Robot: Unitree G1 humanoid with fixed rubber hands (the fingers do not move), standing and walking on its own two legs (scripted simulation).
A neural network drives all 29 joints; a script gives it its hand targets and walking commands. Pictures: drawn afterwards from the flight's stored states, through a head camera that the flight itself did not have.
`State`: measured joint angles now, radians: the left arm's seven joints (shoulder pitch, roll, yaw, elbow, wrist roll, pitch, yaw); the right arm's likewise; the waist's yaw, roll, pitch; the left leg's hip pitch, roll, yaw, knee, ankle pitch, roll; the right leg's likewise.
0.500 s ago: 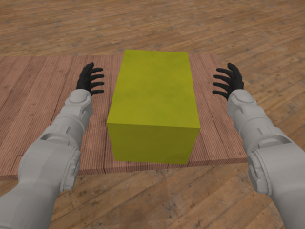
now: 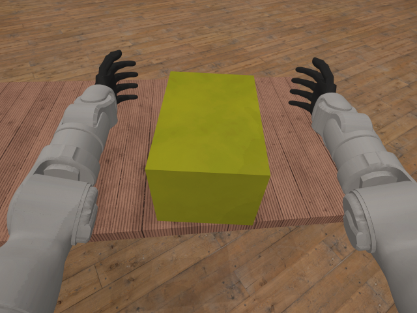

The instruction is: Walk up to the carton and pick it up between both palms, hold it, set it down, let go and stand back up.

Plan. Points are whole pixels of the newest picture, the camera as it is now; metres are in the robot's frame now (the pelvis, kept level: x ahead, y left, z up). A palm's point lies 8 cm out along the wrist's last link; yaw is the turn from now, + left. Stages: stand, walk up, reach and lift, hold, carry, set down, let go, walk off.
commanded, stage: set down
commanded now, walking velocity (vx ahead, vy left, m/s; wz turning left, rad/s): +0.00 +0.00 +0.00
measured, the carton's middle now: (208, 143) +0.49 +0.04 +0.06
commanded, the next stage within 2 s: none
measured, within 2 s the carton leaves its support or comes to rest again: neither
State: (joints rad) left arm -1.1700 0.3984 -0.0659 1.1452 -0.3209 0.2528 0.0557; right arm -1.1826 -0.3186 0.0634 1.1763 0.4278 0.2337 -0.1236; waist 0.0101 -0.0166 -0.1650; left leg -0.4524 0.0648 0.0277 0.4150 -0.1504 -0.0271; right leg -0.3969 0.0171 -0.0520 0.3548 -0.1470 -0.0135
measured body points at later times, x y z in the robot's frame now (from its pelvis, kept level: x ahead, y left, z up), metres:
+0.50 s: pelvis -0.01 +0.00 +0.00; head -0.01 +0.02 +0.45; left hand +0.39 +0.24 +0.15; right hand +0.40 -0.17 +0.15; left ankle +0.02 +0.13 -0.74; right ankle +0.01 -0.11 -0.74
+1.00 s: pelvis +0.00 +0.01 +0.01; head -0.01 +0.02 +0.45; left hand +0.31 +0.23 +0.10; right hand +0.31 -0.19 +0.11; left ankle +0.02 +0.13 -0.74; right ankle +0.01 -0.11 -0.74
